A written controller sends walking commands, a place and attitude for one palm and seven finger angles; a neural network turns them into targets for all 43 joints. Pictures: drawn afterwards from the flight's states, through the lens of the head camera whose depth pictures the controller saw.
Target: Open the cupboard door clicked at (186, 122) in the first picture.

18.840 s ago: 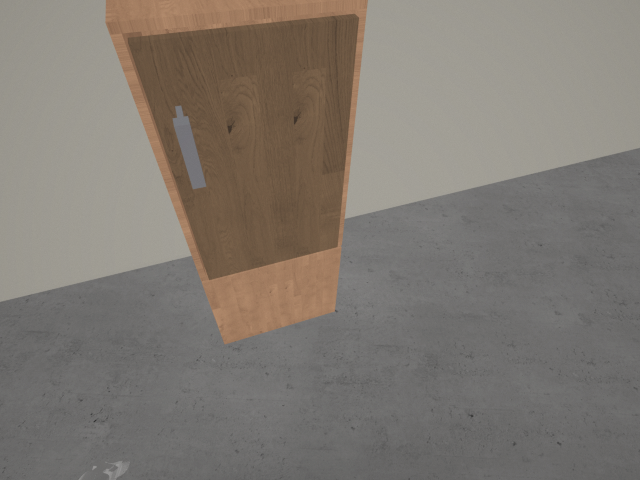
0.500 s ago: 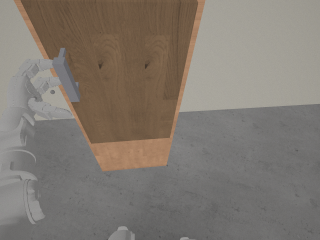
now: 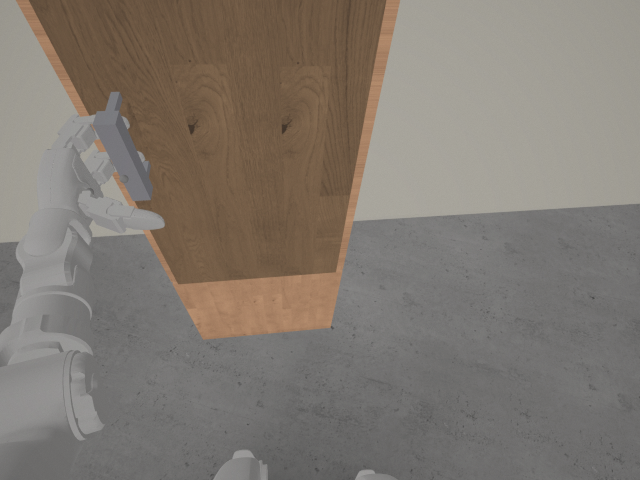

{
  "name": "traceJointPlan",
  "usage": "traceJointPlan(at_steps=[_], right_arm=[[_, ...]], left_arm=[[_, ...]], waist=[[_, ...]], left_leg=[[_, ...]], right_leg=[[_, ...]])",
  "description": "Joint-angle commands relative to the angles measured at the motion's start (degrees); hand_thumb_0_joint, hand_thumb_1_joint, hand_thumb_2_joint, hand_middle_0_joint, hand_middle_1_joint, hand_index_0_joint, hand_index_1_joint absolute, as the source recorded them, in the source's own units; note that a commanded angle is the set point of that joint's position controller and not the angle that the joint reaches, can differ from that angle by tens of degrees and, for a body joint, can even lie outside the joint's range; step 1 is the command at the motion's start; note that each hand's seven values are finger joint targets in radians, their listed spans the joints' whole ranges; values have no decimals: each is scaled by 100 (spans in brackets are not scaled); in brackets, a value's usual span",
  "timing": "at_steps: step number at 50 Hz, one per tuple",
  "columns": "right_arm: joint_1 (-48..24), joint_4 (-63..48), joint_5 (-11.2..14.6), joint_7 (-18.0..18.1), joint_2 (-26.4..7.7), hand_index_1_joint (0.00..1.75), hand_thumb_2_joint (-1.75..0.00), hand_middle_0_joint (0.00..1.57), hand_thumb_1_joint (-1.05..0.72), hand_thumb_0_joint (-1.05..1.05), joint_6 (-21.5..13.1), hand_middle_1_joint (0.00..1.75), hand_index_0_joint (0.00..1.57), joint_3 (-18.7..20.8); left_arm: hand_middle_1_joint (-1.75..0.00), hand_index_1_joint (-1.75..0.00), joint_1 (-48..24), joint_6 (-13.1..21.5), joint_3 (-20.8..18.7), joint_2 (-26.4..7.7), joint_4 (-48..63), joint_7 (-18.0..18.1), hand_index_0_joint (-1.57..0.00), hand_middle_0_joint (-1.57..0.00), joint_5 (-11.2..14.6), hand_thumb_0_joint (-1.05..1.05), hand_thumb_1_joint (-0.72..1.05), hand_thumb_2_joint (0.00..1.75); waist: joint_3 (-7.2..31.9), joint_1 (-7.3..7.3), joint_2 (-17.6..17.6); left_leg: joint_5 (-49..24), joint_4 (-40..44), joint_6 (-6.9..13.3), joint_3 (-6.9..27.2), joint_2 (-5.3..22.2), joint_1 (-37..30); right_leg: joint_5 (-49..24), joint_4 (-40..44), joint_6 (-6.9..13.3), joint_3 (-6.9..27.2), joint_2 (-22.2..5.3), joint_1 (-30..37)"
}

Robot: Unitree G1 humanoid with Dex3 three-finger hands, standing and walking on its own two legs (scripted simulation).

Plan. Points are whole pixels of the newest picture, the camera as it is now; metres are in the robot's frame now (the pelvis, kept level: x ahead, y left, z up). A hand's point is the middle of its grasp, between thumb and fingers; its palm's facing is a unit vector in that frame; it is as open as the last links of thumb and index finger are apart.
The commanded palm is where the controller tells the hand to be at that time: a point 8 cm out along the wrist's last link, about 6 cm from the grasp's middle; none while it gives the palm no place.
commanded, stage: slide the fingers in behind the handle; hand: left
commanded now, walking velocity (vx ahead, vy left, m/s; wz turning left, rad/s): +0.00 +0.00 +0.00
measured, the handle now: (129, 148) +0.51 +0.24 +0.10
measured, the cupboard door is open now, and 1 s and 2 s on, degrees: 0 0 19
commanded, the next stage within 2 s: close the thumb around the handle in 0.60 s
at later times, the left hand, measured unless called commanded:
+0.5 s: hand (130, 181) +0.45 +0.22 +0.11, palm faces +0.09 -1.00 -0.01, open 14.0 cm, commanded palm +0.42 +0.26 +0.10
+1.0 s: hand (134, 179) +0.45 +0.22 +0.11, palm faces +0.10 -1.00 +0.00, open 11.5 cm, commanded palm +0.42 +0.26 +0.10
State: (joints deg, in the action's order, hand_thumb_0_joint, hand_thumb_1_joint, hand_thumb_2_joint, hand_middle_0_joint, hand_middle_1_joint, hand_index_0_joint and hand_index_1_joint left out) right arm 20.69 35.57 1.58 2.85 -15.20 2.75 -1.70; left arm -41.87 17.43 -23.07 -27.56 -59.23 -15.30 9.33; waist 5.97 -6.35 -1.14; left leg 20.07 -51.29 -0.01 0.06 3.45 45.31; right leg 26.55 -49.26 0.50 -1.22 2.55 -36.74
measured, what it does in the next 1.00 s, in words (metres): stands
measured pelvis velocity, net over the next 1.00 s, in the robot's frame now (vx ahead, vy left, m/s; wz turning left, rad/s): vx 0.00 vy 0.01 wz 0.00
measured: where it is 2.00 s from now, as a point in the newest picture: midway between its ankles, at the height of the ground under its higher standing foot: outside the picture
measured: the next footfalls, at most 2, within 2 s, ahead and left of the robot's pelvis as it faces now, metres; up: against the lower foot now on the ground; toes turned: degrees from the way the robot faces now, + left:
none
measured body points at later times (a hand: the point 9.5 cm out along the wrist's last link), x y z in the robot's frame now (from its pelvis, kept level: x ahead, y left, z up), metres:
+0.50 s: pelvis +0.00 +0.00 +0.00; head +0.07 +0.01 +0.45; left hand +0.44 +0.27 +0.11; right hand +0.05 -0.26 -0.11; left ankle +0.05 +0.12 -0.69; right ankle -0.03 -0.12 -0.69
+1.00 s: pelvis +0.00 +0.01 +0.00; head +0.07 +0.02 +0.45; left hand +0.44 +0.27 +0.11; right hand +0.05 -0.26 -0.11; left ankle +0.05 +0.12 -0.69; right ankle -0.03 -0.12 -0.69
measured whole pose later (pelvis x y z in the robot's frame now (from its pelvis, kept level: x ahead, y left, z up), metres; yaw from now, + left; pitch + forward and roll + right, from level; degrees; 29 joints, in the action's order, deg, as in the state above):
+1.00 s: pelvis +0.00 +0.01 +0.00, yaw +0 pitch +13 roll -2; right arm 21.2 36.0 1.4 2.2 -14.6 2.6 -1.3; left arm -39.9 17.9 -20.6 -24.1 -56.1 -11.4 8.8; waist 6.2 -5.9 -1.7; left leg 20.1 -50.8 0.4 -0.4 3.1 44.0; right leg 26.4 -48.6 0.1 -0.7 2.2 -35.5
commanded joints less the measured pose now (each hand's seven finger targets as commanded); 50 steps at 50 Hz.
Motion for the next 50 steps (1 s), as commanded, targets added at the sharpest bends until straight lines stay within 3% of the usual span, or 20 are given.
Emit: traceJointPlan(at_steps=[1, 6, 9, 11, 14, 18, 19, 23, 25, 26, 28, 30, 31, 35, 37, 40, 42, 44, 46, 50], right_arm=[[454, -444, 1, 48, -901, 30, -90, 20, -90, 0, -157, 30, 20, 387], [486, -432, 10, 45, -939, 30, -90, 20, -90, 0, -126, 30, 20, 417], [456, -459, 13, 36, -905, 30, -90, 20, -90, 0, -137, 30, 20, 421], [470, -454, 0, 28, -909, 30, -90, 20, -90, 0, -135, 30, 20, 423], [465, -490, -13, -10, -890, 30, -90, 20, -90, 0, -140, 30, 20, 423], [459, -468, 6, 14, -907, 30, -90, 20, -90, 0, -98, 30, 20, 396], [414, -464, 22, 27, -892, 30, -90, 20, -90, 0, -101, 30, 20, 397], [431, -462, 6, 34, -885, 30, -90, 20, -90, 0, -150, 30, 20, 430], [407, -433, 12, 32, -874, 30, -90, 20, -90, 0, -171, 30, 20, 434], [400, -404, 11, 32, -877, 30, -90, 20, -90, 0, -182, 30, 20, 435], [429, -370, 3, 36, -916, 30, -90, 20, -90, 0, -184, 30, 20, 430], [408, -357, 9, 47, -919, 30, -90, 20, -90, 0, -163, 30, 20, 403], [390, -378, 4, 33, -900, 30, -90, 20, -90, 0, -172, 30, 20, 391], [394, -446, -22, 10, -890, 30, -90, 20, -90, 0, -177, 30, 20, 409], [371, -466, -14, -11, -864, 30, -90, 20, -90, 0, -184, 30, 20, 410], [397, -424, -1, 5, -899, 30, -90, 20, -90, 0, -160, 30, 20, 411], [389, -436, 7, 21, -913, 30, -90, 20, -90, 0, -156, 30, 20, 417], [403, -446, -6, 28, -914, 30, -90, 20, -90, 0, -160, 30, 20, 414], [386, -460, 0, 23, -876, 30, -90, 20, -90, 0, -165, 30, 20, 405], [390, -449, -10, 3, -878, 30, -90, 20, -90, 0, -183, 30, 20, 423]], left_arm=[[-120, -120, -2377, 473, 5, -1311, 1472, 29, -30, -30, 64, 0, -50, 30], [-120, -120, -2291, 309, -62, -1309, 1262, 106, -30, -30, 115, 0, -50, 30], [-120, -120, -2314, 329, -22, -1209, 1472, 162, -30, -30, 115, 0, -50, 30], [-120, -120, -2255, 380, -156, -1379, 1572, 235, -30, -30, 64, 0, -50, 30], [-120, -120, -2072, 480, -173, -1333, 1795, 312, -30, -30, 46, 0, -50, 30], [-120, -120, -2031, 373, -151, -1353, 1385, 256, -30, -30, 40, 0, -50, 30], [-120, -120, -2276, 367, 35, -1215, 1423, 226, -30, -30, 24, 0, -50, 30], [-120, -120, -2440, 469, 186, -988, 1755, 198, -30, -30, 70, 0, -50, 30], [-120, -120, -2310, 478, 279, -822, 1709, 210, -30, -30, 109, 0, -50, 30], [-120, -120, -2451, 487, 316, -764, 1726, 229, -30, -30, 140, 0, -50, 30], [-120, -120, -2311, 450, 140, -953, 1479, 268, -30, -30, 135, 0, -50, 30], [-120, -120, -2344, 365, 65, -1091, 1187, 307, -30, -30, 58, 0, -50, 30], [-120, -120, -2587, 370, 223, -973, 1333, 320, -30, -30, 24, 0, -50, 30], [-120, -120, -2316, 514, -16, -1186, 1631, 398, -30, -30, -36, 0, -50, 30], [-121, -121, -2211, 532, 174, -903, 1690, 377, -31, -31, 22, 0, -39, 35], [-123, -123, -2269, 447, 138, -969, 1440, 360, -32, -32, 40, 0, -22, 42], [-124, -124, -2293, 373, 102, -1018, 1374, 337, -33, -33, 41, 0, -11, 47], [-125, -125, -2321, 397, -14, -1153, 1514, 355, -34, -34, 26, 0, 0, 52], [-127, -127, -2336, 417, 204, -896, 1602, 347, -34, -34, 41, 0, 12, 56], [-129, -129, -2212, 512, 175, -901, 1790, 354, -36, -36, 53, 0, 34, 66]], waist=[[2262, 34, -754], [1971, -6, -251], [2146, 40, -455], [2161, 79, -520], [2286, 126, -466], [1777, 24, -198], [1743, -42, -237], [2113, -14, -579], [2173, -4, -637], [2096, -63, -480], [1958, -30, -262], [1760, -5, -254], [1774, -63, -360], [2298, 125, -663], [2241, 91, -548], [1972, 1, -287], [1848, 17, -303], [2071, 77, -404], [2041, 28, -450], [2203, 67, -510]], left_leg=[[-1555, 393, 204, 168, -203, -2489], [-1262, 469, 244, 133, -208, -2130], [-1437, 456, 241, 98, -228, -2291], [-1548, 446, 225, 113, -211, -2341], [-1747, 424, 231, 105, -227, -2381], [-1339, 477, 258, 65, -241, -1985], [-1217, 498, 254, 67, -237, -2005], [-1465, 465, 216, 167, -210, -2559], [-1519, 470, 184, 206, -192, -2699], [-1455, 479, 194, 218, -187, -2667], [-1317, 479, 214, 205, -202, -2439], [-1141, 537, 209, 200, -210, -2202], [-1139, 532, 220, 191, -223, -2240], [-1568, 478, 175, 218, -210, -2617], [-1643, 468, 167, 209, -202, -2643], [-1380, 499, 196, 194, -197, -2378], [-1211, 538, 199, 175, -208, -2280], [-1371, 524, 204, 171, -215, -2389], [-1409, 530, 195, 186, -208, -2488], [-1594, 489, 179, 209, -201, -2625]], right_leg=[[-2026, 666, 34, -3, 106, -16], [-1942, 776, -16, 24, 104, 101], [-2109, 751, 0, 42, 97, 168], [-2166, 713, 14, 33, 100, 161], [-2393, 658, 15, 36, 114, 295], [-2174, 775, -10, 67, 101, 297], [-2065, 796, -31, 72, 84, 186], [-1979, 746, 43, 9, 111, -4], [-1929, 748, 47, -24, 114, -104], [-1892, 772, 28, -31, 119, -127], [-1825, 790, 28, -22, 119, -53], [-1708, 793, 20, -19, 80, -65], [-1720, 787, 7, -4, 76, -111], [-1934, 672, 63, -12, 94, 8], [-2009, 681, 56, -41, 117, 18], [-1891, 737, 20, -35, 117, -22], [-1783, 784, 16, -19, 102, -28], [-1904, 749, 29, -8, 96, 70], [-1888, 761, 31, -27, 107, -20], [-2006, 717, 49, -34, 124, 20]])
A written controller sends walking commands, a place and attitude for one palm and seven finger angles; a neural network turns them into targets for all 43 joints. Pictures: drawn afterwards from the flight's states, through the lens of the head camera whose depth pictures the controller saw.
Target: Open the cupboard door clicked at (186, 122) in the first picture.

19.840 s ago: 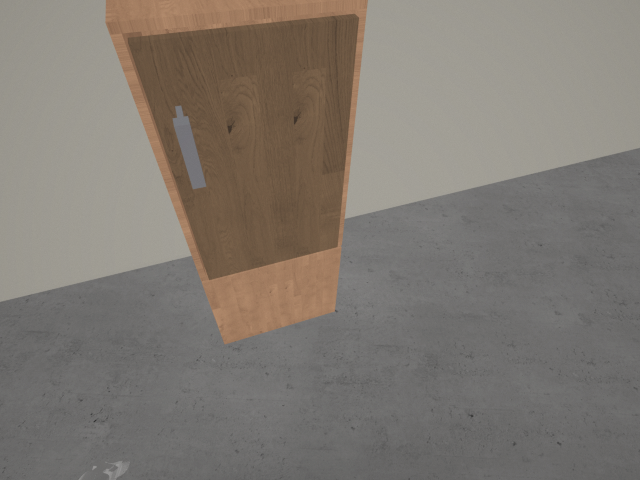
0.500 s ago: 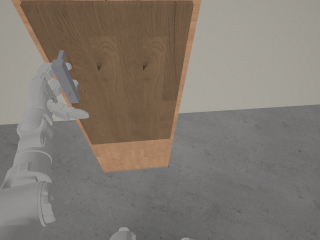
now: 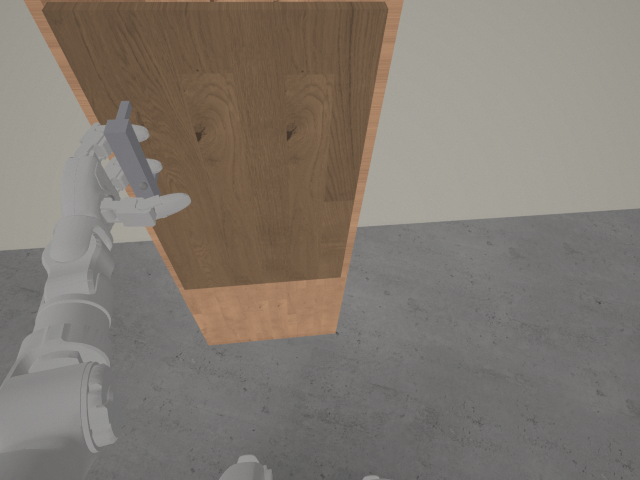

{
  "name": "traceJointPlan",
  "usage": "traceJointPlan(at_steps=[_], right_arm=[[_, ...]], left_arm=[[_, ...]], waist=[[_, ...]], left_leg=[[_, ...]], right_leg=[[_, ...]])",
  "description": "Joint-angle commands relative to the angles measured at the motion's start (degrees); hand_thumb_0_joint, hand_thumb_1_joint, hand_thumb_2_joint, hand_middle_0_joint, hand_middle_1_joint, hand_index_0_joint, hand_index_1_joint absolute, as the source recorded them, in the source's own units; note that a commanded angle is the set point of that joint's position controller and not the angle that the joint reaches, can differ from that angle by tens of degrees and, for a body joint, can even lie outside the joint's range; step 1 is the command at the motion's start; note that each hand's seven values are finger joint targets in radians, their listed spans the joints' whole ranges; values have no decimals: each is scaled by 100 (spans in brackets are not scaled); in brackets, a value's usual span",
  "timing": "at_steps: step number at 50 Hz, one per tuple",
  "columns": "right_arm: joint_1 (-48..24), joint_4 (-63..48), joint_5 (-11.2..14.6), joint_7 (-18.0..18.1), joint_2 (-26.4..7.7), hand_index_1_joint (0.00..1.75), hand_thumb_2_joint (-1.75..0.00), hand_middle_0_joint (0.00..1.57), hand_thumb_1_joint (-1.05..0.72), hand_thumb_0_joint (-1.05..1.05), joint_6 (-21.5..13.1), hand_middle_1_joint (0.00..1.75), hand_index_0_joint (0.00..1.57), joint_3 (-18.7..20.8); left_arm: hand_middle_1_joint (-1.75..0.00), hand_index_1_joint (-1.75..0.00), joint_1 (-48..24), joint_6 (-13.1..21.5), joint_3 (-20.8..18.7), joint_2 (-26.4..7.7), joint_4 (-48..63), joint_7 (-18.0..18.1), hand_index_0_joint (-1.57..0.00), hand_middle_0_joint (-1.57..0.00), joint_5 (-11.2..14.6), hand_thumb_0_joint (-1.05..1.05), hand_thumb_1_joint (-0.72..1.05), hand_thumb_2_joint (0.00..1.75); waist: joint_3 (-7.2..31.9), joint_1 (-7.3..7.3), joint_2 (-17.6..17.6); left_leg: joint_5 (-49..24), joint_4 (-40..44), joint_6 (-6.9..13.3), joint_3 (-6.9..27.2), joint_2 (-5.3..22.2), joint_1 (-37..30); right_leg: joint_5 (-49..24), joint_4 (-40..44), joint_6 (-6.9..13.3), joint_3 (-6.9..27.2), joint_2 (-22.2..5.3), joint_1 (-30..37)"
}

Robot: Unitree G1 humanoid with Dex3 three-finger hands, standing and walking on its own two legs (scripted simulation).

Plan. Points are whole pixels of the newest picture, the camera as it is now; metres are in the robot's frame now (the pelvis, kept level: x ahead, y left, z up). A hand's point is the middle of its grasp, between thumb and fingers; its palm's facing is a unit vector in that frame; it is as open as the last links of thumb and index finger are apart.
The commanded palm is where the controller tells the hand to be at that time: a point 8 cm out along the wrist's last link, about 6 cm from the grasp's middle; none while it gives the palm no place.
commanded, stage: close the thumb around the handle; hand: left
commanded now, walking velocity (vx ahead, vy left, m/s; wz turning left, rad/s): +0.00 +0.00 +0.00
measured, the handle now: (138, 155) +0.51 +0.23 +0.10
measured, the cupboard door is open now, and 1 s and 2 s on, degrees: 0 19 46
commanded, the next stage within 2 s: pull the door open along its arc in 0.40 s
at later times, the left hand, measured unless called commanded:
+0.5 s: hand (148, 185) +0.45 +0.21 +0.10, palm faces +0.09 -1.00 +0.00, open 6.1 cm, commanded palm +0.42 +0.25 +0.10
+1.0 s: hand (165, 249) +0.36 +0.17 +0.10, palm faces +0.06 -1.00 +0.04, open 6.6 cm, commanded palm +0.29 +0.21 +0.10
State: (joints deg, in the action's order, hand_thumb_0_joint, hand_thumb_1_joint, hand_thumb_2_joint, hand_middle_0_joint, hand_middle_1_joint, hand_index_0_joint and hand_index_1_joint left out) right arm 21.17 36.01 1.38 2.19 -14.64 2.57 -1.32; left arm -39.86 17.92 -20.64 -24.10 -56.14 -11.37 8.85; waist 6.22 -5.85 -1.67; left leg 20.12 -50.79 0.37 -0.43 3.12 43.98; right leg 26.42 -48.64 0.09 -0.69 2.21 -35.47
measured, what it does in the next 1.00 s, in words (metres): stands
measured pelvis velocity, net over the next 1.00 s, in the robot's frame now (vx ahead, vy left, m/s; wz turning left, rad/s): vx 0.02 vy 0.00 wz -0.02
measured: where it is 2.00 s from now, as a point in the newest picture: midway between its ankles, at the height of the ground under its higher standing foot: outside the picture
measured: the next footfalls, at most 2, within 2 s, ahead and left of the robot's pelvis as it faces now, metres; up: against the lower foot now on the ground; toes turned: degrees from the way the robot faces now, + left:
none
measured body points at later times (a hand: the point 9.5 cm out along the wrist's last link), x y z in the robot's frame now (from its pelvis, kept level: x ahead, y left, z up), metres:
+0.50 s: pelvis +0.00 +0.00 +0.00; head +0.07 +0.01 +0.45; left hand +0.44 +0.26 +0.11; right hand +0.06 -0.27 -0.11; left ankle +0.04 +0.11 -0.69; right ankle -0.03 -0.12 -0.69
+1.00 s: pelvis +0.02 +0.00 +0.01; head +0.04 -0.01 +0.46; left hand +0.35 +0.22 +0.10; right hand +0.14 -0.25 -0.09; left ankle +0.04 +0.11 -0.69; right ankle -0.03 -0.12 -0.69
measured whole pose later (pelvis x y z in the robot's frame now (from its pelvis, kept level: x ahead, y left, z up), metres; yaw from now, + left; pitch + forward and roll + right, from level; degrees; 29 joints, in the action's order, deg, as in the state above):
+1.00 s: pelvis +0.02 +0.00 +0.01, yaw -1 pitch +9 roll -1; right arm 18.3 30.6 2.4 0.2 -14.0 0.7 -0.1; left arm -4.8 11.7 -10.9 -11.7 -15.7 -6.1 14.8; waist 8.2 -2.1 -2.5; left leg 21.1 -46.2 0.4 -2.9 2.8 34.3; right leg 26.9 -44.7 -0.1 1.8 1.6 -26.9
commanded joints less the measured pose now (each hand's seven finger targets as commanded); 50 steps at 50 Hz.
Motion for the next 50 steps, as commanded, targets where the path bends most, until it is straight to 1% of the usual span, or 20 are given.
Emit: traceJointPlan(at_steps=[1, 3, 5, 10, 14, 18, 20, 21, 22, 23, 25, 26, 28, 30, 38, 44, 47, 48, 49, 50], right_arm=[[331, -461, 23, 74, -935, 30, -90, 20, -90, 0, -162, 30, 20, 387], [381, -429, 9, 81, -957, 30, -90, 20, -90, 0, -156, 30, 20, 371], [353, -438, 18, 91, -968, 30, -90, 20, -90, 0, -152, 30, 20, 368], [355, -478, 4, 79, -945, 30, -90, 20, -90, 0, -158, 30, 20, 388], [329, -465, 15, 85, -946, 30, -90, 20, -90, 0, -158, 30, 20, 379], [337, -504, 10, 81, -947, 30, -90, 20, -90, 0, -152, 30, 20, 388], [317, -479, 20, 88, -936, 30, -90, 20, -90, 0, -127, 30, 20, 361], [329, -469, 22, 96, -954, 30, -90, 20, -90, 0, -124, 30, 20, 374], [311, -486, 20, 90, -934, 30, -90, 20, -90, 0, -125, 30, 20, 362], [336, -474, 6, 101, -949, 30, -90, 20, -90, 0, -127, 30, 20, 370], [335, -460, 15, 112, -945, 30, -90, 20, -90, 0, -119, 30, 20, 361], [316, -497, 21, 93, -905, 30, -90, 20, -90, 0, -125, 30, 20, 363], [304, -548, 12, 74, -916, 30, -90, 20, -90, 0, -142, 30, 20, 377], [268, -599, 22, 57, -922, 30, -90, 20, -90, 0, -137, 30, 20, 401], [-2, -929, 97, -27, -851, 30, -90, 20, -90, 0, -200, 30, 20, 412], [-462, -1285, 160, -116, -708, 30, -90, 20, -90, 0, -370, 30, 20, 391], [-643, -1467, 147, -171, -636, 30, -90, 20, -90, 0, -458, 30, 20, 390], [-949, -1521, 113, -174, -449, 30, -90, 20, -90, 0, -539, 30, 20, 354], [-1026, -1516, 77, -219, -425, 30, -90, 20, -90, 0, -594, 30, 20, 311], [-1026, -1520, 62, -259, -425, 30, -90, 20, -90, 0, -619, 30, 20, 322]], left_arm=[[-130, -130, -2389, 430, -73, -1237, 1329, -41, -36, -36, 117, 0, 40, 68], [-131, -131, -2465, 398, -106, -1305, 1171, -40, -37, -37, 108, 0, 51, 73], [-132, -132, -2497, 335, -164, -1385, 1033, -38, -38, -38, 95, 0, 62, 78], [-135, -135, -2388, 439, -193, -1389, 1352, -53, -40, -40, 101, 0, 90, 90], [-135, -135, -2504, 453, -137, -1336, 1276, -62, -40, -40, 132, 0, 90, 90], [-135, -135, -2236, 441, -236, -1410, 1410, -58, -40, -40, 123, 0, 90, 90], [-135, -135, -2363, 378, -168, -1377, 1235, -25, -40, -40, 108, 0, 90, 90], [-135, -135, -2473, 383, -255, -1510, 1284, -8, -40, -40, 88, 0, 90, 90], [-135, -135, -2444, 368, -133, -1380, 1248, -18, -40, -40, 74, 0, 90, 90], [-135, -135, -2486, 381, -242, -1483, 1217, 6, -40, -40, 69, 0, 90, 90], [-135, -135, -2509, 355, -237, -1513, 1127, -17, -40, -40, 61, 0, 90, 90], [-135, -135, -2399, 327, 7, -1149, 1135, -36, -40, -40, 89, 0, 90, 90], [-135, -135, -2087, 331, -34, -1132, 1222, -64, -40, -40, 121, 0, 90, 90], [-135, -135, -1883, 325, -109, -1201, 1569, -54, -40, -40, 166, 0, 90, 90], [-135, -135, 32, 149, 48, -733, 2679, -90, -40, -40, 420, 0, 90, 90], [-135, -135, 1978, -45, 415, -45, 4265, -6, -40, -40, 648, 0, 90, 90], [-135, -135, 3052, -186, 740, 368, 5256, 92, -40, -40, 691, 0, 90, 90], [-135, -135, 3086, -291, 80, 486, 5776, 887, -40, -40, 948, 0, 90, 90], [-135, -135, 3380, -401, 697, 1113, 5997, 1285, -40, -40, 799, 0, 90, 90], [-135, -135, 3863, -477, 728, 1235, 6245, 1545, -40, -40, 741, 0, 90, 90]], waist=[[2044, -15, -401], [1847, -47, -203], [1795, -25, -254], [2221, 61, -437], [2044, -24, -230], [2131, 76, -445], [1875, 2, -267], [1878, -8, -278], [1830, -17, -327], [1868, -30, -206], [1901, -20, -342], [1875, -40, -293], [1942, 55, -353], [2276, 139, -359], [2096, 419, -61], [1767, 641, -176], [1678, 723, 23], [1634, 1180, 141], [1451, 943, 102], [1280, 948, 167]], left_leg=[[-1447, 450, 145, 230, -167, -2402], [-1309, 464, 170, 251, -177, -2202], [-1163, 502, 167, 231, -186, -2127], [-1519, 441, 151, 233, -178, -2403], [-1373, 453, 179, 204, -194, -2230], [-1595, 417, 161, 199, -197, -2357], [-1385, 464, 172, 184, -193, -2162], [-1363, 467, 172, 195, -183, -2151], [-1323, 471, 175, 189, -202, -2142], [-1353, 431, 199, 182, -205, -2126], [-1345, 450, 177, 182, -200, -2117], [-1300, 474, 172, 190, -200, -2176], [-1417, 451, 172, 182, -210, -2239], [-1598, 459, 167, 155, -205, -2374], [-2006, 576, 200, 10, -243, -2282], [-2134, 768, 182, -79, -251, -2438], [-2353, 835, 162, -62, -233, -2600], [-2303, 885, 136, -72, -272, -2377], [-2237, 940, 104, -93, -264, -2505], [-2183, 964, 55, -50, -229, -2485]], right_leg=[[-1899, 700, 75, -79, 156, -144], [-1816, 716, 74, -84, 159, -127], [-1717, 748, 63, -64, 135, -137], [-1961, 664, 86, -69, 142, -31], [-1954, 703, 50, -45, 147, -9], [-2092, 647, 88, -62, 155, 19], [-1991, 707, 51, -55, 142, -14], [-1972, 710, 51, -40, 134, -23], [-1938, 722, 54, -38, 134, -41], [-1993, 715, 51, -20, 139, -9], [-1967, 702, 51, -22, 118, -16], [-1894, 724, 49, -52, 128, -88], [-1971, 708, 78, -59, 137, -17], [-2190, 678, 69, -49, 132, 183], [-2909, 718, 71, -72, 153, 824], [-3122, 770, 47, -122, 115, 1043], [-3257, 738, 29, -201, 103, 1187], [-3051, 809, 45, -276, 106, 1352], [-3029, 799, 28, -315, 92, 1283], [-2874, 786, 34, -380, 94, 1220]])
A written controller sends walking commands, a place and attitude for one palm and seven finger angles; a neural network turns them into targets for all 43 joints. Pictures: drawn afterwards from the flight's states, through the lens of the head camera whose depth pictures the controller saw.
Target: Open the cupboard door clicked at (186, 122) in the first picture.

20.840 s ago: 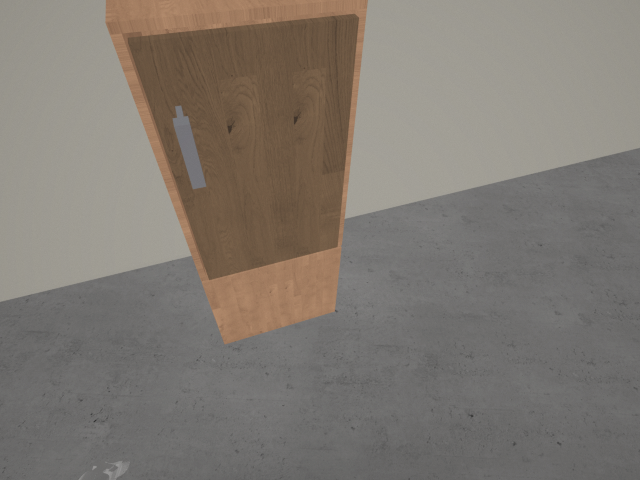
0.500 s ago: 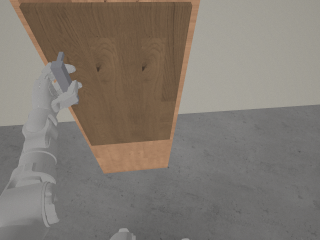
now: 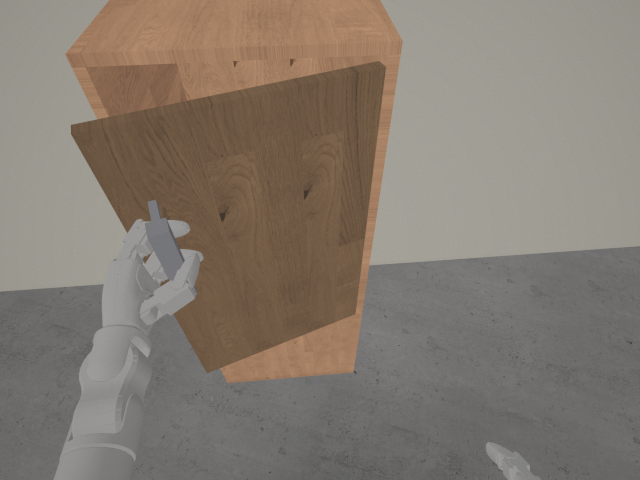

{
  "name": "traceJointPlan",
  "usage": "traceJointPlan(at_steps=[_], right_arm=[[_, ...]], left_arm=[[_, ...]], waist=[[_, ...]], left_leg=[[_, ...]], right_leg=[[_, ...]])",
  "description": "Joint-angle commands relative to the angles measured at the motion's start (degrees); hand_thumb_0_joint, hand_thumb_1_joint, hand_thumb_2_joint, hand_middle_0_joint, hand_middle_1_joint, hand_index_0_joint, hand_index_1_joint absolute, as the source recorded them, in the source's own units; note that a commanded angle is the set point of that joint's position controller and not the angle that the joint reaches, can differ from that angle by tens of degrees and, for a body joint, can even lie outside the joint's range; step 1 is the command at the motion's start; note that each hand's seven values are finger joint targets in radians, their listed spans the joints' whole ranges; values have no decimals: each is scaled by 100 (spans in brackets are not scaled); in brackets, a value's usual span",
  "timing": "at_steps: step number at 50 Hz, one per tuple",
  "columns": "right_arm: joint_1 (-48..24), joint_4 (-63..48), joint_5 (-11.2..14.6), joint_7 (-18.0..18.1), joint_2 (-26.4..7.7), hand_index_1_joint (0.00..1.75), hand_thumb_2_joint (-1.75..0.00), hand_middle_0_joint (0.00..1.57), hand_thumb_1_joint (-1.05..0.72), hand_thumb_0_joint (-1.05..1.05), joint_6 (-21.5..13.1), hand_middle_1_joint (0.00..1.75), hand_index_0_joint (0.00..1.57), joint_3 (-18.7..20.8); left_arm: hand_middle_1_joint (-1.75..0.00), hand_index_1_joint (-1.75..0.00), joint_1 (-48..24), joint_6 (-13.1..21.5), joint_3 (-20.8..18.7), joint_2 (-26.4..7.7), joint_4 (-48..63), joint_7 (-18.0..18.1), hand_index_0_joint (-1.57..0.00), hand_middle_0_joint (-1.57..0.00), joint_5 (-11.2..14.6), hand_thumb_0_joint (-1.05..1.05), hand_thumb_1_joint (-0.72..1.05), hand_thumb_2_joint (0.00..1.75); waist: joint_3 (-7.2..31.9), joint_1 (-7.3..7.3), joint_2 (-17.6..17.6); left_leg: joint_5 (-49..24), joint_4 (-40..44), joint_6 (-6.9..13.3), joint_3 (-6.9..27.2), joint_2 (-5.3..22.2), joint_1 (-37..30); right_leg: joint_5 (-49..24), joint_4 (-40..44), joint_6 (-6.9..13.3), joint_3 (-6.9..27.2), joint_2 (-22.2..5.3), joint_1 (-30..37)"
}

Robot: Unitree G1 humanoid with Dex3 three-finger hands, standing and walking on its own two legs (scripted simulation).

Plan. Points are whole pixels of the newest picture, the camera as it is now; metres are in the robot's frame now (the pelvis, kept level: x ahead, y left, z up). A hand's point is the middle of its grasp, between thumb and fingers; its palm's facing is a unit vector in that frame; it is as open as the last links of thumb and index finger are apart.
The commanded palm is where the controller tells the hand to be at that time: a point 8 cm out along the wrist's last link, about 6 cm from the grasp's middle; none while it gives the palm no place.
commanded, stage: pull the door open along its arc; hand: left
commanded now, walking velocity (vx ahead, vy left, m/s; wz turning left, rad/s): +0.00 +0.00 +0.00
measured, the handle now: (170, 250) +0.38 +0.21 +0.09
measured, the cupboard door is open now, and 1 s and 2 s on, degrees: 19 46 49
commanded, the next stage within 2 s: open thumb and fingers to let go in 0.48 s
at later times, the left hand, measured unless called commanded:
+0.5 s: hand (272, 361) +0.23 +0.06 +0.10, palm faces +0.41 -0.91 -0.01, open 6.9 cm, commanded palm +0.17 +0.09 +0.09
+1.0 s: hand (273, 359) +0.23 +0.06 +0.10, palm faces +0.48 -0.88 +0.01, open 10.9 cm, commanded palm +0.19 +0.10 +0.09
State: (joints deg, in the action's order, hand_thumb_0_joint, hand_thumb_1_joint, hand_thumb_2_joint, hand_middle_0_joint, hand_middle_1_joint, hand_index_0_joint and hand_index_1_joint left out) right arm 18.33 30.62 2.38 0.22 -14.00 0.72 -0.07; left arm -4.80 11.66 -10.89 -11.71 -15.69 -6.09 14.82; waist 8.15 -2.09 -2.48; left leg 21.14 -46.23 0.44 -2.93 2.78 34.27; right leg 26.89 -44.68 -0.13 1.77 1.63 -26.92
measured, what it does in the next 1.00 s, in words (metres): shifts its weight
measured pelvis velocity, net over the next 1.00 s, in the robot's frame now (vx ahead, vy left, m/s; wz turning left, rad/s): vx -0.01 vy -0.06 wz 0.10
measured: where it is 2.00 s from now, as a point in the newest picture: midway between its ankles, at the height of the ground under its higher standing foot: outside the picture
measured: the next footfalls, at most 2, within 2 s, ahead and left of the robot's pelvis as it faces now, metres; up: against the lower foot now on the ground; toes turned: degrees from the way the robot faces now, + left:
none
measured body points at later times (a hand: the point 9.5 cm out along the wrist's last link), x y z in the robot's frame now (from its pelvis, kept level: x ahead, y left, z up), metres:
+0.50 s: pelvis +0.01 -0.05 +0.00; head -0.02 -0.08 +0.45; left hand +0.20 +0.10 +0.10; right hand +0.21 -0.24 -0.08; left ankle +0.02 +0.11 -0.70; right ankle -0.05 -0.13 -0.71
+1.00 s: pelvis -0.01 -0.06 +0.00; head -0.02 -0.10 +0.45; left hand +0.20 +0.10 +0.10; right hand +0.19 -0.26 -0.09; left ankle +0.02 +0.11 -0.70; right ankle -0.05 -0.13 -0.71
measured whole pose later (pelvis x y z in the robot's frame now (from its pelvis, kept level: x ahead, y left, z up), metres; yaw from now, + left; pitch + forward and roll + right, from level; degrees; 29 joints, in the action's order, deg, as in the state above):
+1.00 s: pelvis -0.01 -0.06 +0.00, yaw +5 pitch +2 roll +2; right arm 11.6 31.5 -3.4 0.9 -12.0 3.6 -0.9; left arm 17.1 5.5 10.8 4.8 7.5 28.3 -1.5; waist 5.6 0.2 -3.1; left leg 18.5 -43.1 -1.1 3.3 1.7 27.1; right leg 28.6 -45.6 4.5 -4.3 1.8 -19.5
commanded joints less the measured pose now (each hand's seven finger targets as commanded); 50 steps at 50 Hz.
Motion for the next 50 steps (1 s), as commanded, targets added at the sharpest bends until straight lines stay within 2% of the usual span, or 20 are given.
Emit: traceJointPlan(at_steps=[1, 2, 3, 6, 10, 12, 13, 19, 21, 23, 26, 28, 29, 30, 33, 37, 43, 46, 49, 50], right_arm=[[-802, -993, -66, -98, -494, 30, -90, 20, -90, 0, -427, 30, 20, 180], [-834, -1014, -112, -126, -487, 30, -90, 20, -90, 0, -404, 30, 20, 175], [-856, -1015, -162, -120, -496, 30, -90, 20, -90, 0, -370, 30, 20, 180], [-1031, -1166, -263, -138, -361, 30, -90, 20, -90, 0, -215, 30, 20, 129], [-1148, -1299, -378, -145, -263, 30, -90, 20, -90, 0, 100, 30, 20, 55], [-1224, -1354, -417, -162, -210, 30, -90, 20, -90, 0, 262, 30, 20, 24], [-1215, -1352, -441, -169, -200, 30, -90, 20, -90, 0, 323, 30, 20, 22], [-1532, -1382, -531, -180, -84, 30, -90, 20, -90, 0, 480, 30, 20, -31], [-1598, -1372, -532, -169, -70, 30, -90, 20, -90, 0, 466, 30, 20, -62], [-1619, -1346, -538, -123, -84, 30, -90, 20, -90, 0, 384, 30, 20, -55], [-1673, -1250, -536, -81, -131, 30, -90, 20, -90, 0, 253, 30, 20, -63], [-1585, -1103, -554, -32, -153, 30, -90, 20, -90, 0, 194, 30, 20, -29], [-1621, -1011, -572, 4, -185, 30, -90, 20, -90, 0, 171, 30, 20, -5], [-1593, -988, -590, 30, -166, 30, -90, 20, -90, 0, 152, 30, 20, 7], [-1517, -968, -579, 64, -153, 30, -90, 20, -90, 0, 113, 30, 20, 53], [-1472, -926, -547, 99, -175, 30, -90, 20, -90, 0, 70, 30, 20, 79], [-1505, -905, -551, 105, -185, 30, -90, 20, -90, 0, -2, 30, 20, 86], [-1565, -920, -565, 119, -176, 30, -90, 20, -90, 0, -13, 30, 20, 73], [-1579, -882, -557, 126, -157, 30, -90, 20, -90, 0, -7, 30, 20, 59], [-1583, -867, -551, 129, -161, 30, -90, 20, -90, 0, 2, 30, 20, 49]], left_arm=[[-135, -135, 624, 79, -10, 175, 2528, 1223, -40, -40, 0, 0, 90, 90], [-135, -135, 872, 7, 99, 245, 2827, 1468, -40, -40, -148, 0, 90, 90], [-135, -135, 1189, -58, 98, 201, 2984, 1729, -40, -40, -306, 0, 90, 90], [-135, -135, 1929, -339, 524, 637, 3775, 2339, -40, -40, -681, 0, 90, 90], [-135, -135, 2712, -762, 930, 842, 4301, 2959, -40, -40, -1162, 0, 90, 90], [-135, -135, 3158, -926, 1154, 976, 4519, 3152, -40, -40, -1363, 0, 90, 90], [-135, -135, 3403, -1009, 1233, 996, 4497, 3251, -40, -40, -1490, 0, 90, 90], [-135, -135, 3622, -1212, 2036, 1637, 4730, 3510, -40, -40, -1944, 0, 90, 90], [-135, -135, 3527, -1228, 2234, 1854, 4787, 3541, -40, -40, -1895, 0, 90, 90], [-135, -135, 3138, -1210, 2424, 2005, 4839, 3581, -40, -40, -1820, 0, 90, 90], [-135, -135, 2704, -1156, 2701, 2216, 4567, 3614, -40, -40, -1812, 0, 90, 90], [-135, -135, 2178, -1021, 2500, 1970, 4388, 3655, -40, -40, -1857, 0, 90, 90], [-135, -135, 1478, -914, 2303, 1737, 4283, 3723, -40, -40, -1858, 0, 90, 90], [-134, -134, 1637, -843, 2224, 1761, 4086, 3717, -40, -40, -1836, 0, 83, 87], [-132, -132, 1917, -617, 2136, 1629, 4056, 3559, -38, -38, -1765, 0, 62, 78], [-129, -129, 1670, -416, 2244, 1715, 3934, 3398, -36, -36, -1728, 0, 34, 66], [-124, -124, 1461, -250, 2216, 1660, 3702, 3375, -33, -33, -1747, 0, -8, 48], [-122, -122, 1306, -211, 2192, 1676, 3706, 3397, -32, -32, -1723, 0, -29, 39], [-120, -120, 1159, -240, 2219, 1699, 3541, 3437, -30, -30, -1756, 0, -50, 30], [-120, -120, 1008, -253, 2204, 1677, 3509, 3466, -30, -30, -1768, 0, -50, 30]], waist=[[1004, 525, 124], [969, 512, 193], [928, 489, 485], [882, 504, 337], [652, 482, 296], [609, 499, 238], [524, 488, 442], [345, 383, 478], [353, 357, 544], [249, 259, 872], [56, 188, 802], [-1, 151, 825], [28, 105, 710], [113, 199, 803], [433, 291, 931], [475, 243, 1003], [199, 228, 1077], [263, 259, 880], [175, 228, 891], [156, 212, 831]], left_leg=[[-2304, 519, 36, 217, -184, -1546], [-2268, 525, 37, 234, -182, -1546], [-2173, 513, 58, 228, -179, -1495], [-2122, 539, 25, 191, -190, -1527], [-1978, 512, 34, 174, -218, -1451], [-2054, 469, 31, 164, -229, -1472], [-2038, 428, 40, 186, -232, -1436], [-1953, 214, 34, 233, -283, -1469], [-1856, 171, 29, 255, -315, -1476], [-1683, 107, 43, 310, -341, -1482], [-1454, 75, 56, 397, -380, -1422], [-1395, 92, 67, 452, -377, -1366], [-1291, 78, 67, 477, -391, -1291], [-1252, 94, 59, 486, -403, -1271], [-1330, 145, 71, 473, -422, -1283], [-1353, 207, 95, 461, -414, -1335], [-1118, 265, 122, 504, -371, -1304], [-1120, 279, 119, 479, -382, -1331], [-1049, 295, 122, 493, -374, -1330], [-1021, 313, 120, 491, -367, -1357]], right_leg=[[-2854, 359, 72, -642, 134, 312], [-2819, 360, 77, -656, 115, 330], [-2789, 406, 65, -635, 114, 422], [-2852, 400, 93, -611, 41, 556], [-2897, 488, 119, -544, -17, 676], [-3048, 513, 139, -517, -35, 742], [-3109, 581, 137, -480, -41, 800], [-3648, 683, 61, -355, -174, 692], [-3994, 722, -14, -292, -259, 753], [-4139, 873, -100, -195, -344, 800], [-4040, 948, -166, -93, -465, 642], [-3836, 981, -170, -17, -465, 529], [-3591, 945, -171, 43, -479, 359], [-3504, 962, -178, 78, -493, 434], [-3774, 1011, -212, 233, -552, 742], [-3913, 997, -241, 247, -599, 794], [-3047, 1201, -206, 311, -586, 564], [-2954, 1184, -180, 313, -591, 568], [-2646, 1233, -157, 276, -579, 473], [-2474, 1233, -131, 234, -559, 414]])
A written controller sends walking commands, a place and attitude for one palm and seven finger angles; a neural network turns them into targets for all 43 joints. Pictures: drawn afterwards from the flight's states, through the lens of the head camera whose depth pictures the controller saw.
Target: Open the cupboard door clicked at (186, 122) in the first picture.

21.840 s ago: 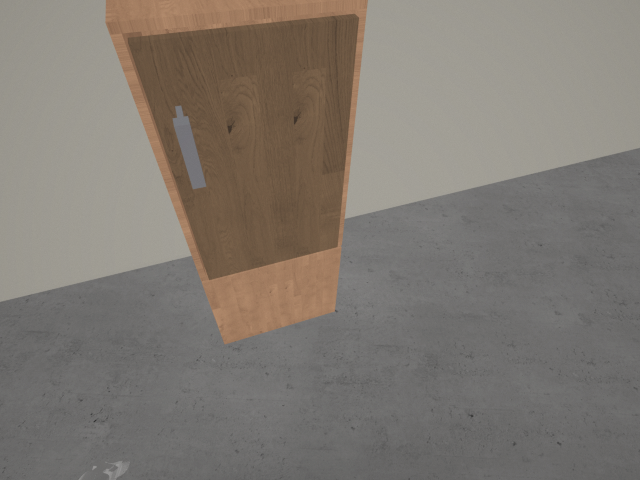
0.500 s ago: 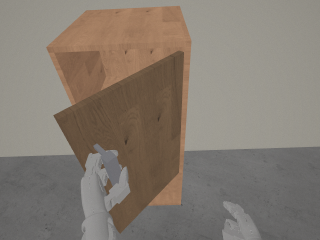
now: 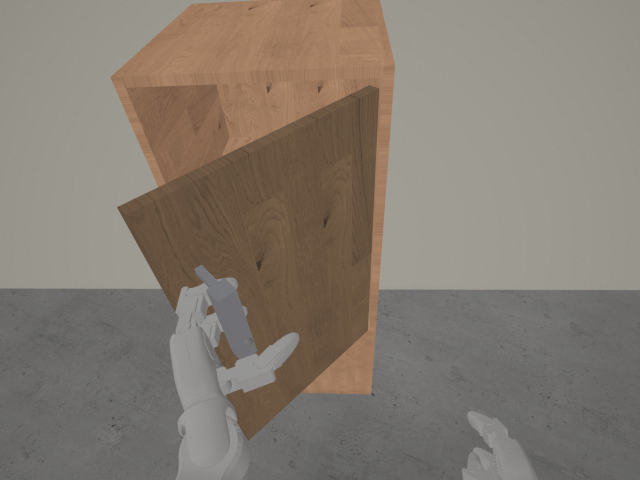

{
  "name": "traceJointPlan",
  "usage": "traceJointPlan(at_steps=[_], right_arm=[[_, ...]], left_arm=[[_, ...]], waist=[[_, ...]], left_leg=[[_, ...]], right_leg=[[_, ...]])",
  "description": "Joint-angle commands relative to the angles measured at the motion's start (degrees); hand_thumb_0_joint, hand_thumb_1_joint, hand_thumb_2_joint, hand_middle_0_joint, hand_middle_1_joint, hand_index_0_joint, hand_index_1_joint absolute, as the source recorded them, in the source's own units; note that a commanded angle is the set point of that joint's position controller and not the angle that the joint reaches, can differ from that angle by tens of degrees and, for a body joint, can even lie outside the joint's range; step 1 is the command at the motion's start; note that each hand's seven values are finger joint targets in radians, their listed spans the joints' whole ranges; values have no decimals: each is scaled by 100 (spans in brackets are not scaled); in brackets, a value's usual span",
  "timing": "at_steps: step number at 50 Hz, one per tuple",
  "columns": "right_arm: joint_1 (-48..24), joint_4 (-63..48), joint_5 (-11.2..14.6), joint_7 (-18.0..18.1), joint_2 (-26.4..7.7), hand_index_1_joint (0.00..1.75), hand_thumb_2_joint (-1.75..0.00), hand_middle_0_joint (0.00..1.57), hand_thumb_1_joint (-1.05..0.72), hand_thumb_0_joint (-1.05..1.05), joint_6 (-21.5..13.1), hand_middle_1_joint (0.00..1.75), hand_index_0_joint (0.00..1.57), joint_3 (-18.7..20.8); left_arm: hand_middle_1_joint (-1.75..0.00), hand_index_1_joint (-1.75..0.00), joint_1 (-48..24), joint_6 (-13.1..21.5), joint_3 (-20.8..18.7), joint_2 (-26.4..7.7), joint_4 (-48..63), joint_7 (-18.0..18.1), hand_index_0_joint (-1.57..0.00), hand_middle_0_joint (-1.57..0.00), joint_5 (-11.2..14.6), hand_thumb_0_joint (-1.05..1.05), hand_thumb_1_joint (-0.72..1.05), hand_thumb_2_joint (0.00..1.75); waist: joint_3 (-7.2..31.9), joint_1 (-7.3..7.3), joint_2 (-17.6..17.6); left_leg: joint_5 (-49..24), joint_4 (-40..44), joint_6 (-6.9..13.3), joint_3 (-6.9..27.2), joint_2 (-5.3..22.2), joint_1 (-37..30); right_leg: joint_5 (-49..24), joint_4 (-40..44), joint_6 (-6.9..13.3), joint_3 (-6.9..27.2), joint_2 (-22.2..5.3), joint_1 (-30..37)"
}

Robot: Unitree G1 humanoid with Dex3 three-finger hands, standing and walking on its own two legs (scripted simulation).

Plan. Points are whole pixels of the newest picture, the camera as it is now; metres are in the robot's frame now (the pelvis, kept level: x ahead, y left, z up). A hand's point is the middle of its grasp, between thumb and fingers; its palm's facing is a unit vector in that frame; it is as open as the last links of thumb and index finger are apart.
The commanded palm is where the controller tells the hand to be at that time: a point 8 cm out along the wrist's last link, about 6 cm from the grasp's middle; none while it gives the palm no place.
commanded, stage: open thumb and fingers to let go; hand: left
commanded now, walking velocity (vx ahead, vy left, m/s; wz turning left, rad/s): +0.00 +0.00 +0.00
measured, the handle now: (224, 313) +0.30 +0.14 +0.09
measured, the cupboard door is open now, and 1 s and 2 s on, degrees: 46 49 48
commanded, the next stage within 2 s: slide the hand sideways off the handle in 0.40 s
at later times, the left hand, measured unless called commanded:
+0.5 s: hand (237, 335) +0.26 +0.11 +0.09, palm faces +0.29 -0.96 +0.00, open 15.3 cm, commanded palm +0.21 +0.14 +0.09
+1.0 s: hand (238, 375) +0.22 +0.10 +0.09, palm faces -0.09 -1.00 +0.01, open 16.2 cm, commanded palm +0.18 +0.16 +0.09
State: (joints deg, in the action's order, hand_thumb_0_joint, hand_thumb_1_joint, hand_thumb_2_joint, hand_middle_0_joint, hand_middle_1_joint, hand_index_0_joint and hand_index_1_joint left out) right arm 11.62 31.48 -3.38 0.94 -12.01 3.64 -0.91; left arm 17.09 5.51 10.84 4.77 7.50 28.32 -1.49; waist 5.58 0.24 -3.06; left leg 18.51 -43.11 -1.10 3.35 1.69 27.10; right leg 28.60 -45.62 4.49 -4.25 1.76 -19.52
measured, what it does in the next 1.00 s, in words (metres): shifts its weight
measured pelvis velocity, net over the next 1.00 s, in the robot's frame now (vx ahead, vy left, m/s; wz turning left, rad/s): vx -0.02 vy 0.06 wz -0.05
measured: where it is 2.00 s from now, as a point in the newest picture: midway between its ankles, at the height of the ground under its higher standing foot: outside the picture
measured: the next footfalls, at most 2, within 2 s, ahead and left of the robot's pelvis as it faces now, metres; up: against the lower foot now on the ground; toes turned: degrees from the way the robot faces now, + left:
none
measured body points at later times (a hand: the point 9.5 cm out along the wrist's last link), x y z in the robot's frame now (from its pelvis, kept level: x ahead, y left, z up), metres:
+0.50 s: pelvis -0.01 +0.05 +0.00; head -0.02 +0.04 +0.45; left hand +0.24 +0.16 +0.10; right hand +0.18 -0.16 -0.08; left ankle +0.04 +0.17 -0.71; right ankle -0.05 -0.06 -0.71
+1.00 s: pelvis -0.02 +0.06 -0.01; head -0.03 +0.06 +0.44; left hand +0.21 +0.16 +0.09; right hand +0.15 -0.15 -0.08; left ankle +0.04 +0.17 -0.71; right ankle -0.05 -0.06 -0.71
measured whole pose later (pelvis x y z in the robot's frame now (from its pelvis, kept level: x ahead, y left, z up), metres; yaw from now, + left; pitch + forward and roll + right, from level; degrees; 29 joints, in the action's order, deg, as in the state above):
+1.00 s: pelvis -0.02 +0.06 -0.01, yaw -3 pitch +2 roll -1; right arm 13.3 25.6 -0.8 -0.9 -10.7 2.9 -3.7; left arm 16.8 4.6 17.5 -2.3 12.0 11.6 -0.7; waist 3.8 -0.9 -1.9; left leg 19.2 -48.3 0.6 -0.3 0.7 31.3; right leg 27.1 -48.5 -0.2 -0.6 0.1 -23.6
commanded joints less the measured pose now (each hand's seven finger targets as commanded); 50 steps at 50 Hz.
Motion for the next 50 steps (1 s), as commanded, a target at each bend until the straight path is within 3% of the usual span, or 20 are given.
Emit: traceJointPlan(at_steps=[1, 3, 7, 8, 10, 14, 19, 25, 26, 27, 29, 30, 32, 33, 36, 38, 41, 44, 47, 50], right_arm=[[-937, -959, 23, 57, -355, 30, -90, 20, -90, 0, -295, 30, 20, 131], [-919, -945, 18, 55, -355, 30, -90, 20, -90, 0, -294, 30, 20, 148], [-936, -991, 16, 41, -356, 30, -90, 20, -90, 0, -283, 30, 20, 145], [-890, -974, 20, 38, -354, 30, -90, 20, -90, 0, -280, 30, 20, 156], [-921, -1022, 36, 16, -351, 30, -90, 20, -90, 0, -265, 30, 20, 144], [-970, -1024, 57, -34, -350, 30, -90, 20, -90, 0, -272, 30, 20, 137], [-1095, -1044, 75, -101, -341, 30, -90, 20, -90, 0, -246, 30, 20, 134], [-1227, -1008, 94, -186, -323, 30, -90, 20, -90, 0, -184, 30, 20, 115], [-611, -916, 139, -255, -579, 30, -90, 20, -90, 0, -145, 30, 20, 142], [-608, -1118, 205, -218, -492, 30, -90, 20, -90, 0, -175, 30, 20, 206], [-600, -1245, 249, -144, -492, 30, -90, 20, -90, 0, -215, 30, 20, 173], [-563, -1298, 287, -119, -470, 30, -90, 20, -90, 0, -265, 30, 20, 139], [-604, -1448, 354, -83, -415, 30, -90, 20, -90, 0, -396, 30, 20, 72], [-657, -1473, 384, -75, -422, 30, -90, 20, -90, 0, -452, 30, 20, 34], [-762, -1532, 380, -64, -435, 30, -90, 20, -90, 0, -557, 30, 20, 17], [-765, -1536, 332, -87, -468, 30, -90, 20, -90, 0, -537, 30, 20, 14], [-729, -1576, 273, -139, -456, 30, -90, 20, -90, 0, -475, 30, 20, 22], [-745, -1626, 271, -162, -444, 30, -90, 20, -90, 0, -422, 30, 20, 41], [-734, -1649, 280, -123, -442, 30, -90, 20, -90, 0, -397, 30, 20, 14], [-700, -1697, 295, -105, -432, 30, -90, 20, -90, 0, -393, 30, 20, 7]], left_arm=[[-120, -120, -1271, 354, 51, 63, 1212, 57, -30, -30, -149, 0, -50, 30], [-110, -110, -1193, 320, 66, 67, 1128, 89, -28, -28, -192, 0, -50, 30], [-90, -90, -1320, 275, 220, 235, 1199, 150, -25, -25, -210, 0, -50, 30], [-85, -85, -1178, 238, 173, 195, 1093, 160, -24, -24, -217, 0, -50, 30], [-75, -75, -1164, 197, 331, 350, 1217, 184, -22, -22, -223, 0, -50, 30], [-55, -55, -1256, 49, 576, 609, 1096, 297, -19, -19, -308, 0, -50, 30], [-30, -30, -1419, -172, 728, 841, 1099, 444, -15, -15, -316, 0, -50, 30], [-30, -30, -1643, -456, 830, 1054, 1084, 558, -15, -15, -302, 0, -50, 30], [-30, -30, -1648, -129, 2004, 327, 1284, -639, -15, -15, -852, 0, -50, 30], [-30, -30, -1713, 176, 1541, -68, 1600, -1294, -15, -15, -601, 0, -50, 30], [-30, -30, -1660, 469, 1364, -488, 1849, -2057, -15, -15, -342, 0, -50, 30], [-30, -30, -1649, 541, 1349, -457, 1896, -2343, -15, -15, -172, 0, -50, 30], [-30, -30, -1358, 575, 1195, -312, 1801, -2549, -15, -15, 195, 0, -50, 30], [-30, -30, -1365, 541, 1141, -200, 1715, -2502, -15, -15, 342, 0, -50, 30], [-30, -30, -1004, 445, 784, -132, 1634, -2110, -15, -15, 521, 0, -50, 30], [-30, -30, -989, 375, 582, -304, 1569, -1799, -15, -15, 378, 0, -50, 30], [-30, -30, -1049, 340, 609, -372, 1653, -1490, -15, -15, -16, 0, -50, 30], [-30, -30, -898, 322, 581, -480, 1698, -1452, -15, -15, -130, 0, -50, 30], [-30, -30, -828, 314, 514, -528, 1848, -1587, -15, -15, 43, 0, -50, 30], [-30, -30, -283, 310, 210, -740, 1991, -1711, -15, -15, 200, 0, -50, 30]], waist=[[421, -10, 817], [454, -4, 949], [612, 8, 840], [584, 22, 997], [636, 30, 756], [510, -4, 666], [587, 55, 532], [642, 65, 395], [214, -595, 834], [620, -322, 608], [1041, -209, 209], [1021, -248, 152], [780, -200, 202], [635, -189, 124], [460, -71, 436], [414, -23, 677], [475, -34, 549], [491, 22, 423], [465, 7, 409], [476, 119, 367]], left_leg=[[-750, -4, 275, -145, -260, -669], [-773, 0, 282, -147, -242, -680], [-880, 35, 285, -192, -253, -793], [-894, 40, 282, -175, -234, -755], [-970, 61, 281, -220, -237, -843], [-958, 65, 275, -197, -187, -899], [-871, 121, 240, -137, -144, -899], [-789, 184, 193, -62, -96, -904], [-915, 203, 293, -31, -116, -995], [-1020, 186, 323, -74, -105, -977], [-1141, 155, 341, -128, -149, -1110], [-1099, 153, 334, -114, -136, -1161], [-695, 245, 297, -72, -120, -1051], [-444, 326, 264, 0, -102, -1012], [107, 480, 209, 80, -77, -832], [283, 532, 208, 93, -93, -691], [265, 440, 222, 0, -101, -660], [320, 423, 223, -59, -96, -621], [255, 390, 239, -124, -111, -650], [96, 383, 227, -207, -119, -615]], right_leg=[[-2584, 1328, -585, 833, -566, -367], [-2472, 1335, -555, 766, -522, -357], [-2586, 1195, -531, 592, -456, -350], [-2546, 1204, -514, 553, -432, -312], [-2552, 1122, -473, 448, -382, -331], [-2080, 1039, -368, 230, -254, -550], [-1648, 920, -272, 48, -148, -645], [-1423, 797, -209, -80, -77, -738], [-1766, 803, -306, 233, -119, -1080], [-2016, 700, -274, 248, -117, -853], [-2249, 573, -243, 272, -151, -652], [-2145, 546, -233, 216, -141, -696], [-1651, 631, -247, 111, -92, -817], [-1311, 662, -237, 58, -70, -899], [-804, 692, -275, -41, -19, -1006], [-640, 687, -283, -42, -24, -964], [-578, 606, -275, 9, -44, -1087], [-484, 643, -255, 56, -54, -1050], [-520, 739, -261, 86, -48, -993], [-619, 783, -257, 109, -46, -853]])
